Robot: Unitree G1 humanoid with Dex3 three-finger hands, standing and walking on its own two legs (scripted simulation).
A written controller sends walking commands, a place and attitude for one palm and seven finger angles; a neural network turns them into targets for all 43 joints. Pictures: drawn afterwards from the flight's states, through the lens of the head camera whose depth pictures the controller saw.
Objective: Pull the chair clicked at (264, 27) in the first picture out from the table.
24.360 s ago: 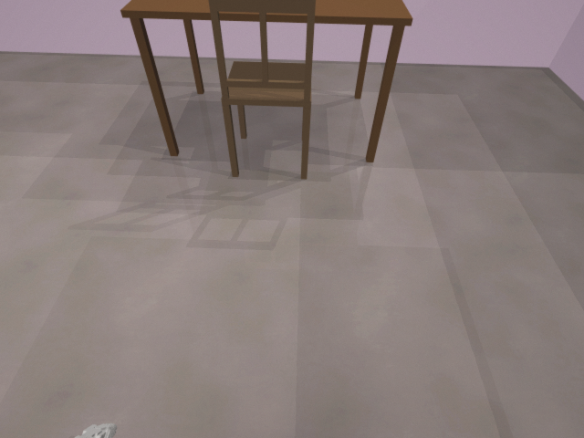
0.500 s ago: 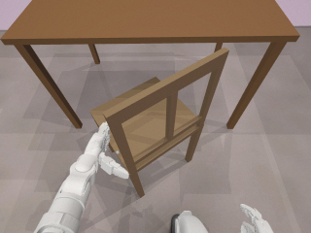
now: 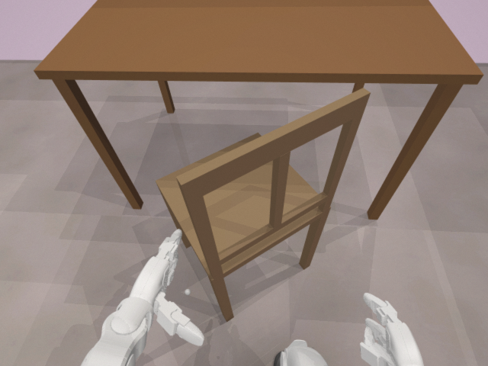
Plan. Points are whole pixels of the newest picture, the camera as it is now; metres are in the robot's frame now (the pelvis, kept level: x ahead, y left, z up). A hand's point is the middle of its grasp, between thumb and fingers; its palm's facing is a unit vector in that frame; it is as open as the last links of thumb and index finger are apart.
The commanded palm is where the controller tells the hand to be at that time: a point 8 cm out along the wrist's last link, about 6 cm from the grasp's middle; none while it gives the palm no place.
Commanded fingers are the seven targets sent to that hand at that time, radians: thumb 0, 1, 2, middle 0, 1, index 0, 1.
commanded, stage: draw the fingers out of the gap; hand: left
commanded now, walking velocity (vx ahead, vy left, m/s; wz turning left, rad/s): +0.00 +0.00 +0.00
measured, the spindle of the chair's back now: (278, 193) +0.47 -0.06 -0.06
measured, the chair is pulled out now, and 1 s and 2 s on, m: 0.23 0.23 0.23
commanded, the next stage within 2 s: draw the hand back to the body in 0.08 s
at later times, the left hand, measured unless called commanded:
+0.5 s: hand (150, 293) +0.23 +0.14 +0.04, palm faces -0.06 -1.00 -0.07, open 17.5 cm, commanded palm +0.19 +0.21 +0.06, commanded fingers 0.00 -0.55 0.20 0.00 0.00 0.00 0.00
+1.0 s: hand (55, 282) +0.22 +0.23 +0.12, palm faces +0.25 -0.91 -0.34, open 15.0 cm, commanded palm +0.18 +0.28 +0.15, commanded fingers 0.00 0.21 0.57 -0.10 -0.16 -0.10 -0.16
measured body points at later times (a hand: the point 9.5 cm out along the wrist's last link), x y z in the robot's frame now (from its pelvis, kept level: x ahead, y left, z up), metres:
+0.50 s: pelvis +0.00 +0.02 -0.03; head +0.06 +0.01 +0.42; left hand +0.23 +0.20 +0.05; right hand +0.18 -0.21 -0.11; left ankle -0.08 +0.12 -0.69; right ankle +0.11 -0.09 -0.69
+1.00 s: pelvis +0.03 +0.03 +0.02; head +0.04 +0.02 +0.47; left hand +0.20 +0.28 +0.14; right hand +0.21 -0.20 -0.05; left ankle -0.08 +0.12 -0.69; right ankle +0.11 -0.09 -0.69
